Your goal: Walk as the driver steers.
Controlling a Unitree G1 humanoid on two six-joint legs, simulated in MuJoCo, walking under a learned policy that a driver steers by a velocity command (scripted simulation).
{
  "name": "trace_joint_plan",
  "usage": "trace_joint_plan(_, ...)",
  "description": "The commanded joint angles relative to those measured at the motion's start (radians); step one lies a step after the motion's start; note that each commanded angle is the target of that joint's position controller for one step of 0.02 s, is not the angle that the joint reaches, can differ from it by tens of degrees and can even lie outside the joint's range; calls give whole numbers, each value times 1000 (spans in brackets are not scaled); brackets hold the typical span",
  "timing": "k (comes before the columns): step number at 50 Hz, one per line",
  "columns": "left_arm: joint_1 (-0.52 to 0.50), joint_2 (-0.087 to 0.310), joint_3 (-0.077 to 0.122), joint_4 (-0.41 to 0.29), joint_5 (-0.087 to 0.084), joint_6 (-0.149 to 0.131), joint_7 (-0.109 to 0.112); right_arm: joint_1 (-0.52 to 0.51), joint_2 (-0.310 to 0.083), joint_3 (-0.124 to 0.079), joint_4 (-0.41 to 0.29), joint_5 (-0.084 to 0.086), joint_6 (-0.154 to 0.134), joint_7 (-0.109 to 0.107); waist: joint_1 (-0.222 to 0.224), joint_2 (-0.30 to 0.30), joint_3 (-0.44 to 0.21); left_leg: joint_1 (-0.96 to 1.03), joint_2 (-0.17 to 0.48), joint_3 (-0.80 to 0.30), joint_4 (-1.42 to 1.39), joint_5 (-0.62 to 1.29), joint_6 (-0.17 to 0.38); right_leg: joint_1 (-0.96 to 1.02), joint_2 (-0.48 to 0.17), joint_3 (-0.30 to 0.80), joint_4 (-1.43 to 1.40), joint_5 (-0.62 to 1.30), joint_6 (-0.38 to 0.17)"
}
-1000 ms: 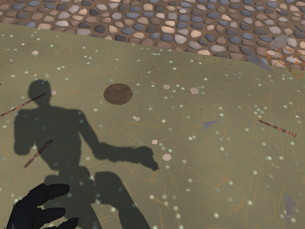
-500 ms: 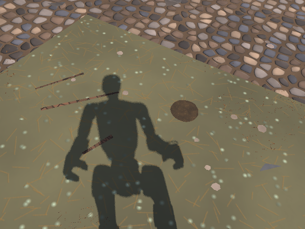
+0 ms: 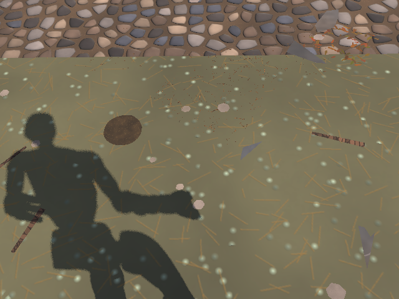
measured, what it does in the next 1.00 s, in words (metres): steps on the spot, turning left: left foot, then left foot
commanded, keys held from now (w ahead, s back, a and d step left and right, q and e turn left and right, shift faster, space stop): e+shift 0.18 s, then q+shift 0.82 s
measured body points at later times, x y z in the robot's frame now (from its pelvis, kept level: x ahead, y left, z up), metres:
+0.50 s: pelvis +0.05 +0.03 +0.00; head +0.08 +0.04 +0.44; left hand +0.27 +0.25 -0.10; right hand +0.16 -0.26 -0.09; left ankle +0.10 +0.13 -0.74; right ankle +0.01 -0.09 -0.74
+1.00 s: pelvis +0.06 +0.07 -0.01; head +0.12 +0.11 +0.43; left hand +0.13 +0.40 -0.12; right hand +0.31 -0.15 -0.09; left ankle +0.07 +0.17 -0.74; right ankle +0.02 -0.09 -0.67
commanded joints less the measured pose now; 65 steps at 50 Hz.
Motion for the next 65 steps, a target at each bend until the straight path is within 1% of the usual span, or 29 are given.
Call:
trace_joint_plan(1, -74, 152, 41, -93, 2, -8, 25, -10, -65, -15, -69, -5, -24, -3, -26, -116, -174, -92, -34, -52, -53, 117, -12, 188, -207, 281, -155, 460, -173)
trace_joint_plan(5, -56, 178, 52, -88, -7, -2, 38, -43, -33, 3, -69, 7, -29, 3, -4, -137, -176, -33, -87, -78, -285, 159, -26, 168, -173, 349, -133, 322, -156)
trace_joint_plan(9, -67, 185, 56, -97, -6, 8, 33, -60, -56, -2, -71, 15, -39, 17, 12, -188, -166, 53, -119, -105, -431, 147, -13, 134, -159, 458, -110, 255, -141)
trace_joint_plan(13, -90, 107, 14, -86, 1, 9, 26, 23, -60, 2, -43, 10, -53, 39, 3, -214, -219, 255, -61, -48, -624, 272, 32, 145, -164, 417, -5, 372, -108)
trace_joint_plan(14, -59, 57, -7, -69, 10, 5, 26, 13, -40, 12, -49, 0, -57, 46, 3, -184, -208, 353, -28, -74, -740, 412, 57, 110, -129, 394, 0, 279, -71)
trace_joint_plan(15, 15, -24, -33, -45, 41, -2, 25, -15, -53, 22, -69, -24, -59, 48, 48, -34, -220, 434, 110, -259, -813, 576, 104, 80, -42, 302, 96, 49, -10)
trace_joint_plan(16, 101, -12, -28, -36, 49, -7, 22, -95, -49, 37, -66, -44, -56, 47, 162, 158, -157, 337, 197, -396, -815, 622, 247, 80, 21, 212, 94, -209, 51)
trace_joint_plan(17, 68, 42, -17, -24, 60, -14, 24, -127, 1, 47, -79, -25, -54, 50, 134, 168, -118, 260, 180, -425, -841, 455, 289, 128, -16, 169, 42, -152, 87)
trace_joint_plan(19, -35, 78, 0, -18, 52, -20, 23, -65, -70, 25, -72, 9, -43, 53, 64, 111, -95, 238, 80, -348, -829, 274, 207, 175, 5, 128, 0, -66, 77)
trace_joint_plan(21, -64, 75, 6, -36, 41, -19, 25, -35, -156, -2, -86, 32, -35, 43, 50, 121, -61, 246, 76, -398, -822, 251, 203, 126, 16, 86, 18, -74, 68)
trace_joint_plan(27, 1, 31, 16, 6, 22, -52, 21, -20, -123, -20, -143, 49, 3, 16, 41, 127, -166, 349, 71, -479, -703, 519, 247, 93, 16, 63, 4, -58, 57)
trace_joint_plan(28, 15, 42, 23, 16, 24, -55, 17, -34, -114, -19, -160, 52, 11, 14, 42, 78, -178, 295, 36, -439, -658, 515, 221, 152, -18, 83, -35, 6, 38)
trace_joint_plan(29, 10, 72, 34, 23, 28, -53, 15, -35, -100, -17, -176, 58, 16, 16, 25, -40, -165, 191, -34, -348, -583, 430, 174, 216, -87, 148, -85, 120, -3)
trace_joint_plan(31, -22, 103, 44, 14, 50, -51, 24, 24, -87, -17, -170, 48, 17, 27, 6, -292, -136, -77, -147, -120, -270, -103, 66, 353, -396, 393, -168, 530, -190)
trace_joint_plan(32, -24, 78, 34, -2, 45, -53, 33, 33, -135, -35, -161, 37, 17, 34, 12, -190, -135, -127, -80, -106, -63, -171, 33, 347, -469, 398, -156, 640, -239)
trace_joint_plan(34, -82, 66, 27, -10, 24, -50, 48, 46, -111, -32, -147, 47, 34, 44, -17, -74, -95, -137, -12, -80, 6, -71, -2, 311, -391, 234, -137, 611, -179)
trace_joint_plan(36, -56, 99, 35, 6, 22, -42, 54, -6, -58, -8, -166, 52, 41, 55, 24, -111, -63, -163, 14, -19, -53, 27, -21, 333, -329, 115, -151, 616, -151)
trace_joint_plan(39, -25, 130, 45, 21, 27, -24, 49, -55, -38, 8, -202, 52, 44, 75, 61, -153, -79, -68, 28, 44, -220, 71, -15, 325, -312, 2, -151, 575, -140)
trace_joint_plan(44, -42, 165, 58, 42, -13, -41, 16, 28, -95, -22, -186, 46, 66, 76, 14, -182, -120, 198, -30, 147, -511, 158, 54, 264, -332, -125, -24, 569, -68)
trace_joint_plan(45, -39, 143, 53, 51, -18, -49, 9, 106, -116, -40, -161, 45, 69, 65, -28, -149, -151, 337, -69, 152, -607, 225, 89, 210, -299, -180, 109, 586, -25)
trace_joint_plan(46, -2, 115, 45, 59, -9, -60, 2, 216, -187, -70, -140, 43, 66, 44, -81, -25, -189, 573, -46, 20, -696, 496, 158, 22, -231, -217, 326, 413, 55)
trace_joint_plan(47, -22, 20, 15, -11, 54, -70, -5, 231, -342, -97, -170, 40, 56, 29, -30, 320, -213, 778, 229, -433, -672, 1016, 324, -348, -73, -198, 657, -430, 144)
trace_joint_plan(48, -88, 61, 15, -28, 49, -76, 2, 221, -304, -78, -194, -7, 21, 47, -89, 232, -371, 737, 345, -646, -766, 828, 482, -411, -21, 56, 806, -467, 145)
trace_joint_plan(49, -143, 98, 22, -33, 18, -74, 8, 181, -256, -63, -187, -3, -1, 55, -80, 116, -292, 672, 310, -564, -801, 667, 448, -424, -49, 91, 811, -391, 123)
trace_joint_plan(51, -134, 104, 24, -15, 31, -69, 29, 85, -185, -42, -181, 46, -2, 38, -15, 30, -160, 525, 198, -444, -821, 468, 338, -400, -82, 99, 669, -229, 104)
trace_joint_plan(54, -92, 87, 21, 9, 38, -61, 26, 9, -177, -35, -200, 29, 15, 10, 33, 61, -157, 386, 112, -368, -818, 512, 302, -259, -31, 85, 543, -105, 125)
trace_joint_plan(58, -46, 46, -3, 54, 25, -45, 19, 22, -140, -16, -182, 22, 24, -6, 13, 77, -203, 371, 106, -298, -771, 535, 283, -169, -43, 49, 397, -33, 157)
trace_joint_plan(62, -61, 21, -22, 49, 18, -38, 8, 28, -43, 36, -139, -11, 16, 14, -17, 118, -174, 282, 117, -271, -782, 408, 276, -10, -97, 27, 272, -26, 138)
trace_joint_plan(65, -70, 49, -17, 30, 7, -46, -1, 10, -73, 37, -113, -15, 4, 30, -8, 130, -89, 247, 114, -253, -774, 278, 264, 68, -71, -22, 106, -12, 94)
